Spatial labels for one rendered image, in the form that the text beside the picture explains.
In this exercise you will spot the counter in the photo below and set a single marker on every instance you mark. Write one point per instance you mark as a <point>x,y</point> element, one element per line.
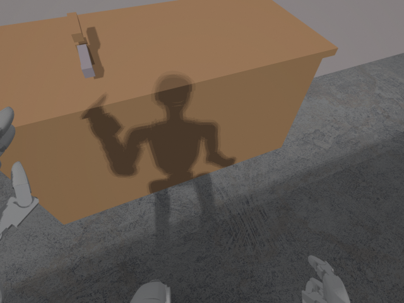
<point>181,89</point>

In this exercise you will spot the tap lever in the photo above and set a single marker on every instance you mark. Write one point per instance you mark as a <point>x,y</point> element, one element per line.
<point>86,64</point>

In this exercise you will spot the robot left thigh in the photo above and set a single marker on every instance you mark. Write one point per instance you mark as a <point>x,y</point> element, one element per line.
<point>153,292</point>

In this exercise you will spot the robot left hand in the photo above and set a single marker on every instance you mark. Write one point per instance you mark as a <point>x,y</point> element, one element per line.
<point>15,210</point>

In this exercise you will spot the robot right hand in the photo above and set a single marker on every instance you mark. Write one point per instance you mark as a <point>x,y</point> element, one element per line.
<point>331,290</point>

